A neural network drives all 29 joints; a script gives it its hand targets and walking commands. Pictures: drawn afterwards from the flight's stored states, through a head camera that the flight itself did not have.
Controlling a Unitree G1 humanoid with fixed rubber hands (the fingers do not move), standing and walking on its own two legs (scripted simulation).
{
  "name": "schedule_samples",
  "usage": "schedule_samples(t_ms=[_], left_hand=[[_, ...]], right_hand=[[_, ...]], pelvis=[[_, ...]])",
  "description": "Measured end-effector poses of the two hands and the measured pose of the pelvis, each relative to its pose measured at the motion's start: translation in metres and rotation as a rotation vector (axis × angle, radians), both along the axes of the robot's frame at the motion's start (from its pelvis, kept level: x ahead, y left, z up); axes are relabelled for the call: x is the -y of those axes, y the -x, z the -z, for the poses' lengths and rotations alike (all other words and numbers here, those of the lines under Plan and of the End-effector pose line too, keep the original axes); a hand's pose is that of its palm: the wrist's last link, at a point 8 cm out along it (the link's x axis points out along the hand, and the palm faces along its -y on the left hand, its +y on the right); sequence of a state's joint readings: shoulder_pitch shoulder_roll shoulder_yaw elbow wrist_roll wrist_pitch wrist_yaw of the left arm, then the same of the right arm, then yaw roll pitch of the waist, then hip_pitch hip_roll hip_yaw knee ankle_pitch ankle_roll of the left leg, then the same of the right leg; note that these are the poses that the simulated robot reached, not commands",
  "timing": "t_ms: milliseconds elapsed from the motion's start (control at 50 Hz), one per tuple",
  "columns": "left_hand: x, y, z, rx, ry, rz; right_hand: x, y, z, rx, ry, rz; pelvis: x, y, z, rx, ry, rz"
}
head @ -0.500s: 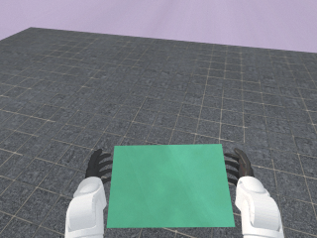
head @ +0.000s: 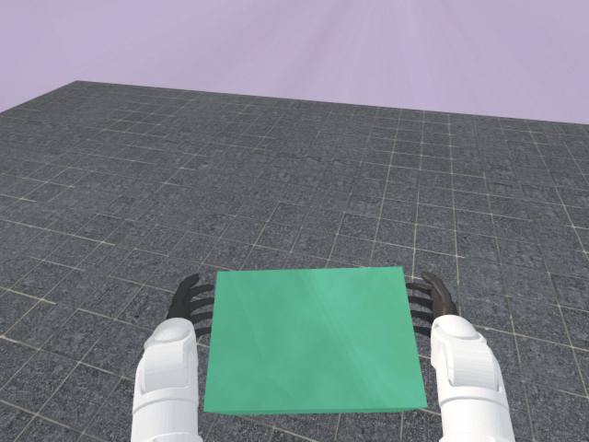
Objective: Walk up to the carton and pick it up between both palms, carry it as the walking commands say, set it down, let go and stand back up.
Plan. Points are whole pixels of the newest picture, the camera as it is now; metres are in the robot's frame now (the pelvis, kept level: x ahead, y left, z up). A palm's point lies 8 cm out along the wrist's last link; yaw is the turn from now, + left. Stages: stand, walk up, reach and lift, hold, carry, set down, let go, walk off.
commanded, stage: hold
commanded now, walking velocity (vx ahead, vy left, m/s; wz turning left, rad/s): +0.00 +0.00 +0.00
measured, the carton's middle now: (311, 344) +0.31 +0.01 -0.04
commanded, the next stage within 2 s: set down in 0.44 s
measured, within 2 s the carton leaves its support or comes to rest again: neither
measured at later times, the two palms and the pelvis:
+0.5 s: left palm (189, 321) +0.29 +0.19 +0.05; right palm (448, 321) +0.30 -0.18 +0.05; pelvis +0.02 +0.00 +0.00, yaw +0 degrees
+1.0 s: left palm (208, 342) +0.30 +0.18 -0.02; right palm (444, 350) +0.30 -0.19 -0.03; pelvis -0.01 +0.00 -0.01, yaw +0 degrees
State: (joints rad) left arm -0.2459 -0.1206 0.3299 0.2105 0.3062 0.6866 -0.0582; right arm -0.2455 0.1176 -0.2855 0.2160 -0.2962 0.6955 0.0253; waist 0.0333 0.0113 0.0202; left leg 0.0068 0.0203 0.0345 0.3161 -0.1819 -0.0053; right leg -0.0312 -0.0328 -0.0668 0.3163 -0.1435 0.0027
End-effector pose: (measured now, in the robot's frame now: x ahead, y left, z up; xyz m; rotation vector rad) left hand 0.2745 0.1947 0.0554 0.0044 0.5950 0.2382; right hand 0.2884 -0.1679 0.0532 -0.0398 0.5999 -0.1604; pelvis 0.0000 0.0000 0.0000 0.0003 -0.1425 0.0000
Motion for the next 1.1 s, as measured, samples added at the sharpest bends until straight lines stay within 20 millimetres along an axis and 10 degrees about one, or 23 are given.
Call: schedule_samples(t_ms=[480, 700, 1100], left_hand=[[0.004, -0.013, 0.003, -0.024, 0.011, 0.029], [0.022, -0.018, 0.036, -0.093, 0.005, 0.098], [0.016, -0.029, 0.097, -0.115, 0.006, 0.081]], right_hand=[[0.007, -0.01, 0.002, -0.007, -0.007, 0.01], [0.026, 0.008, 0.039, -0.09, -0.009, 0.048], [0.023, -0.016, 0.102, -0.114, -0.042, 0.002]], pelvis=[[0.003, -0.019, -0.004, -0.027, 0.004, -0.001], [-0.004, -0.015, -0.002, -0.079, -0.002, 0.015], [-0.001, 0.02, 0.021, -0.291, -0.005, 0.003]])
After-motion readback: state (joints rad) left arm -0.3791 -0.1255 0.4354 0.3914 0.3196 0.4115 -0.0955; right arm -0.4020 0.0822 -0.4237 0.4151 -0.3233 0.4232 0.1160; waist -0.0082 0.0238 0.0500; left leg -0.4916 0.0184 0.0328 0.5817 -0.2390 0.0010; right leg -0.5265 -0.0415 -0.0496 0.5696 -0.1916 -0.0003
